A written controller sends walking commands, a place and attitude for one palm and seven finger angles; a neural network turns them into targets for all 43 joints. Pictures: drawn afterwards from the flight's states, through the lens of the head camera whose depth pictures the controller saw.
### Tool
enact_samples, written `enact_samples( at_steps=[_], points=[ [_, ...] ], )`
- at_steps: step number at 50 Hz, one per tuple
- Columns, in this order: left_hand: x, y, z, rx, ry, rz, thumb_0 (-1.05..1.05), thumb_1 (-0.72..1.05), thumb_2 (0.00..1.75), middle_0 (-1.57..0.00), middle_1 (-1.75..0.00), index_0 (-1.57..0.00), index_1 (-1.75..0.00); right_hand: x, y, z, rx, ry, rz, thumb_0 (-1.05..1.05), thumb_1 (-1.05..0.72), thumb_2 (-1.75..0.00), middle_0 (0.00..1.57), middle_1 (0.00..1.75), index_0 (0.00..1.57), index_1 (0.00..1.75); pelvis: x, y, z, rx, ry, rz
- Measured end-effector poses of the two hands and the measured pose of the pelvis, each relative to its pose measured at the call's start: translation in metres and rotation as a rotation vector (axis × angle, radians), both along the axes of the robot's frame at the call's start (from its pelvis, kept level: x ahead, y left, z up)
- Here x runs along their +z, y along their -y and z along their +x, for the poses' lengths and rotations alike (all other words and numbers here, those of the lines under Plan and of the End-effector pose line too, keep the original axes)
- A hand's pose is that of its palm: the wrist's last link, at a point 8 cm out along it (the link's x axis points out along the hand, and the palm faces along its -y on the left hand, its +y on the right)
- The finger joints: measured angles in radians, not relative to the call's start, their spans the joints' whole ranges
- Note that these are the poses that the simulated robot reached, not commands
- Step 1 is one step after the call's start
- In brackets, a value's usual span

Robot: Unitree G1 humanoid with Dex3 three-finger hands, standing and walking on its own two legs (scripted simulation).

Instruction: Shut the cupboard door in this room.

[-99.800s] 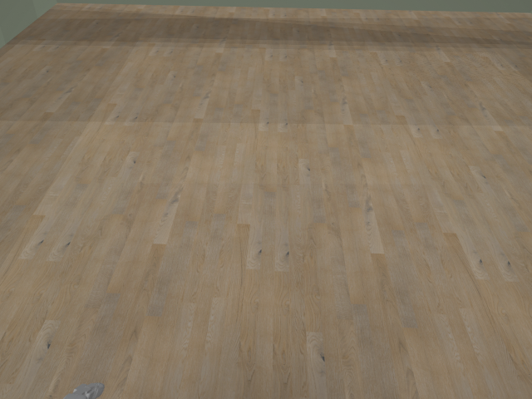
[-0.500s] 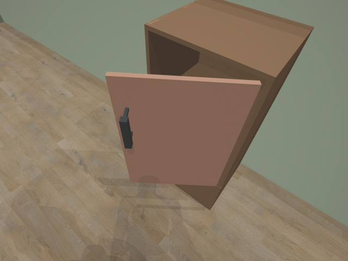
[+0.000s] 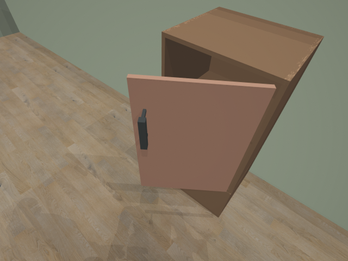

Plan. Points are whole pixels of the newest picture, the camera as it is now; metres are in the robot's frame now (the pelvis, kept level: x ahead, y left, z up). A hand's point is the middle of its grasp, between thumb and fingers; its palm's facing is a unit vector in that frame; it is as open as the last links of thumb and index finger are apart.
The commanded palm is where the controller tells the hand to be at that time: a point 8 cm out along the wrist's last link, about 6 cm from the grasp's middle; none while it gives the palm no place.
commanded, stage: look again from close up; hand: left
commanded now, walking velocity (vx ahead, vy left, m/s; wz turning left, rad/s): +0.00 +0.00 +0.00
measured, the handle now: (144, 129) +0.50 +0.12 -0.01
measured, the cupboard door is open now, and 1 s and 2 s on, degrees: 36 36 36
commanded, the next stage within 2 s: shuffle to correct the standing spot in 0.04 s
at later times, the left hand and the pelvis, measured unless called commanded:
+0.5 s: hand out of the picture -0.04 +0.15 -0.18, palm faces +0.01 -0.99 -0.16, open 7.4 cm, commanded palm none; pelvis +0.00 -0.02 +0.00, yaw -1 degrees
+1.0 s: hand out of the picture +0.05 +0.13 -0.18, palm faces -0.01 -0.98 -0.19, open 7.3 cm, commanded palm none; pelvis +0.03 -0.04 +0.00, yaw -2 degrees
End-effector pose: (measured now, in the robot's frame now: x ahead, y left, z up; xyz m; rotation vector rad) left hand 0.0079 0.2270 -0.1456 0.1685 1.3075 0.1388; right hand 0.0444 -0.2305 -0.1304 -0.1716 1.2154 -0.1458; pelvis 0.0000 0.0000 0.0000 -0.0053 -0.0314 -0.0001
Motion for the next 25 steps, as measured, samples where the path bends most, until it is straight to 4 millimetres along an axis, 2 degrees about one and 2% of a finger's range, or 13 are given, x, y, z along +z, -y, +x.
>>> enact_samples(
  at_steps=[6, 14, 21, 25],
  points=[
    [-0.002, -0.004, -0.017, 0.005, -0.038, -0.009, 0.00, 0.91, 0.90, -0.20, -0.30, -0.20, -0.30, 0.003, -0.004, -0.006, 0.002, -0.015, -0.005, 0.00, -0.91, -0.90, 0.20, 0.30, 0.20, 0.29, 0.001, -0.004, -0.003, -0.001, 0.003, -0.002],
    [-0.006, -0.002, -0.036, 0.009, -0.093, -0.029, 0.00, 0.91, 0.90, -0.20, -0.30, -0.20, -0.30, 0.001, -0.004, -0.026, -0.020, -0.072, -0.010, 0.00, -0.91, -0.90, 0.20, 0.30, 0.20, 0.29, 0.001, -0.004, -0.005, -0.003, -0.001, 0.000],
    [-0.005, 0.013, -0.048, 0.012, -0.144, -0.036, 0.00, 0.91, 0.90, -0.20, -0.30, -0.20, -0.30, -0.005, 0.012, -0.044, -0.063, -0.122, -0.014, 0.00, -0.91, -0.90, 0.20, 0.30, 0.20, 0.29, -0.002, 0.010, -0.005, -0.023, -0.017, -0.004],
    [-0.006, 0.026, -0.052, 0.032, -0.153, -0.043, 0.00, 0.91, 0.90, -0.20, -0.30, -0.20, -0.30, -0.006, 0.024, -0.045, -0.074, -0.139, -0.022, 0.01, -0.91, -0.90, 0.20, 0.30, 0.20, 0.29, -0.003, 0.020, 0.002, -0.022, -0.025, -0.012]
  ],
)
